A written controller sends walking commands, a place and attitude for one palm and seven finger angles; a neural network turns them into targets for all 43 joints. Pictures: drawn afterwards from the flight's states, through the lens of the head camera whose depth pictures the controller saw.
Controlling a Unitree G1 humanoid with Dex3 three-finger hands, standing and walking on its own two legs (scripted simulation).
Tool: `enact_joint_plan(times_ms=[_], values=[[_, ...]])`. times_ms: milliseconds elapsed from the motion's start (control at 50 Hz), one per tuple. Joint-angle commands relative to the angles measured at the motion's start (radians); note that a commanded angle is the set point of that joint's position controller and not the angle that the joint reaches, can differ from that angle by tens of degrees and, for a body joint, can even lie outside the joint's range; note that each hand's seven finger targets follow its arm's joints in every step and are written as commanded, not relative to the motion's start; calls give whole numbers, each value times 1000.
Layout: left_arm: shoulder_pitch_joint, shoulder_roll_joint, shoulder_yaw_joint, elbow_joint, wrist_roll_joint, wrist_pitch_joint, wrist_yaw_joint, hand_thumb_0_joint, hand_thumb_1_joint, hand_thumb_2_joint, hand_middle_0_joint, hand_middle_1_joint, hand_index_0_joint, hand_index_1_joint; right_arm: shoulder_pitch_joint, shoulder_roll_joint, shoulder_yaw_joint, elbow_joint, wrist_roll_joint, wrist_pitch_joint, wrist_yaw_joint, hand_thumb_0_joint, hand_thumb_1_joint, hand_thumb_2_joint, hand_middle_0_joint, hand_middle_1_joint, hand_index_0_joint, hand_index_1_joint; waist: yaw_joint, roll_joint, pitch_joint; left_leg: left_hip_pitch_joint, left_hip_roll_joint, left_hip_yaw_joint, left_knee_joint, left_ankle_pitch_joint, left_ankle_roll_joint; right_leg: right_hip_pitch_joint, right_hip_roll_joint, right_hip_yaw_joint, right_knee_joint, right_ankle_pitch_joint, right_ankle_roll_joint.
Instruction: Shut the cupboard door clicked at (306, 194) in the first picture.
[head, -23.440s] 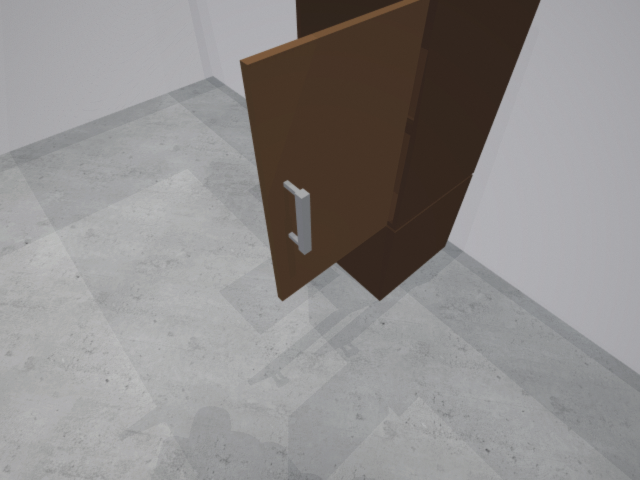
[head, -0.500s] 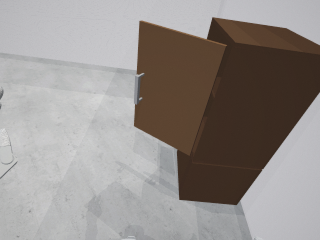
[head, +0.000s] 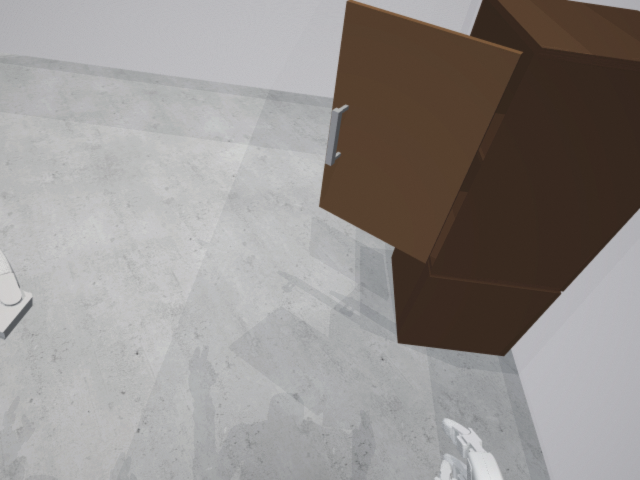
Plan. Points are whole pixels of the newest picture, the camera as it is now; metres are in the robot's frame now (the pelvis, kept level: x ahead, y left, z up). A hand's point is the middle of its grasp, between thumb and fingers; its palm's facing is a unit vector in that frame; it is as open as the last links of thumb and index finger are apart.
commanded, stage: stop stepping back and stand still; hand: left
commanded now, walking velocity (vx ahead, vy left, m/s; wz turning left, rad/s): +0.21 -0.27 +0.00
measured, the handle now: (337, 135) +0.95 -0.01 -0.05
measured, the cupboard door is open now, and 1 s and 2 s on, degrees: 60 60 60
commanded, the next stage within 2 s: let the arm hang, fingers relaxed in 0.18 s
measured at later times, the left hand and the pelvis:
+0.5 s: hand out of the picture +0.12 +0.21 -0.15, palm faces +0.07 -0.98 -0.21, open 7.4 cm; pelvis -0.01 +0.02 -0.03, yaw +3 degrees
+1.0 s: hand out of the picture -0.06 +0.16 -0.17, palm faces +0.04 -0.98 -0.18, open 7.3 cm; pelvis +0.02 +0.01 +0.00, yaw +0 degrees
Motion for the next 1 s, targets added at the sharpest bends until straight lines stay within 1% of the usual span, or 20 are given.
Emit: enact_joint_plan(times_ms=[0,40,120,180,200,220,240,260,280,300,320,380,440,480,520,580,660,700,760,980], values=[[104,212,32,-437,11,-71,-2,0,900,900,-200,-300,-200,-300,-124,-180,-71,-195,-9,-11,-12,0,-900,-900,200,300,200,300,14,273,-58,8,202,-190,-503,-466,-62,78,17,-76,-136,72,1],[121,270,84,-417,12,-64,10,0,900,900,-200,-300,-200,-300,-110,-171,-69,-196,-9,12,-30,0,-900,-900,200,300,200,300,8,278,-58,46,199,-149,-515,-435,-53,114,34,-107,-237,49,0],[114,255,90,-317,-9,-28,27,0,900,900,-200,-300,-200,-300,-95,-157,-68,-202,-12,37,-57,0,-900,-900,200,300,200,300,-12,295,-77,88,201,-112,-492,-389,-35,236,57,-140,-432,-51,-15],[135,241,72,-240,-22,6,20,0,900,900,-200,-300,-200,-300,-94,-174,-71,-210,-5,44,-55,0,-900,-900,200,300,200,300,-13,203,-81,30,159,-85,-381,-359,-43,395,51,-128,-672,-34,-30],[141,235,66,-226,-20,15,16,0,900,900,-200,-300,-200,-300,-92,-180,-73,-211,-2,47,-50,0,-900,-900,200,300,200,300,-16,149,-85,-36,127,-61,-301,-349,-44,449,13,-77,-716,-20,-52],[132,245,73,-223,-16,18,15,0,900,900,-200,-300,-200,-300,-87,-180,-77,-210,-2,53,-43,0,-900,-900,200,300,200,300,-20,70,-84,-116,95,-38,-137,-318,-40,462,-86,56,-752,-52,-101],[134,266,99,-222,-6,15,19,0,900,900,-200,-300,-200,-300,-80,-174,-81,-210,-6,54,-33,0,-900,-900,200,300,200,300,-18,-23,-94,-133,51,-21,63,-213,-36,398,-232,275,-828,-107,-166],[100,-43,-318,484,80,99,-119,0,900,900,-200,-300,-200,-300,-64,-254,-54,-105,22,19,37,0,-900,-900,200,300,200,300,-47,-37,24,-143,85,61,232,-92,-43,230,-455,84,-688,500,-141],[40,-52,-349,529,67,148,-150,0,900,900,-200,-300,-200,-300,3,-205,-69,-82,17,58,45,0,-900,-900,200,300,200,300,-74,-97,-83,13,57,-12,212,-125,-46,143,-331,95,-548,613,-142],[-39,-66,-375,540,58,163,-165,0,900,900,-200,-300,-200,-300,27,-239,-82,-63,19,80,44,0,-900,-900,200,300,200,300,-70,-196,-49,39,48,-39,153,-36,-33,20,-261,43,-543,281,-109],[-43,-78,-382,593,61,168,-167,0,900,900,-200,-300,-200,-300,-3,-277,-82,-72,-1,93,39,0,-900,-900,200,300,200,300,-39,-205,16,33,64,-66,154,58,-5,-38,-205,19,-547,151,-74],[-96,-61,-399,755,64,167,-168,0,900,900,-200,-300,-200,-300,-46,-258,-72,-59,-22,110,35,0,-900,-900,200,300,200,300,-19,-219,64,9,48,-47,162,36,7,-4,-243,49,-632,70,-92],[-170,-46,-413,940,63,174,-156,0,900,900,-200,-300,-200,-300,8,-264,-65,26,-37,128,36,0,-900,-900,200,300,200,300,-50,-45,154,53,92,-144,-3,21,23,-49,-175,16,-624,-180,-62],[-120,-57,-410,1076,61,174,-154,0,900,900,-200,-300,-200,-300,38,-271,-64,98,-44,125,28,0,-900,-900,200,300,200,300,-28,149,152,-64,134,-270,-231,-269,44,91,-105,4,-548,-136,-27],[-39,-82,-404,1208,63,171,-158,0,900,900,-200,-300,-200,-300,56,-275,-75,157,-45,120,19,0,-900,-900,200,300,200,300,7,250,116,-159,151,-305,-398,-465,46,232,-68,-8,-475,-62,-25],[84,-135,-391,1325,67,159,-157,0,900,900,-200,-300,-200,-300,61,-232,-84,202,-41,114,10,0,-900,-900,200,300,200,300,35,285,-48,-68,133,-228,-429,-397,34,343,-59,-16,-539,-23,-32],[88,-141,-417,1441,63,120,-148,0,900,900,-200,-300,-200,-300,104,-170,-80,296,-22,104,12,0,-900,-900,200,300,200,300,8,17,-42,67,62,-74,-267,-70,5,340,-144,69,-764,94,-66],[41,-147,-434,1473,59,105,-141,0,900,900,-200,-300,-200,-300,148,-140,-70,349,-15,100,13,0,-900,-900,200,300,200,300,-29,-35,0,188,66,-44,-186,88,12,232,-186,91,-811,144,-69],[50,-164,-448,1530,56,103,-131,0,900,900,-200,-300,-200,-300,171,-132,-62,411,-9,98,8,0,-900,-900,200,300,200,300,-29,-25,29,218,90,-45,-178,190,25,236,-169,64,-805,241,-46],[121,-228,-465,1624,55,110,-109,0,900,900,-200,-300,-200,-300,161,-71,-51,495,-10,108,0,0,-900,-900,200,300,200,300,-16,-18,120,191,79,-24,-188,151,28,240,-161,63,-813,241,-26]])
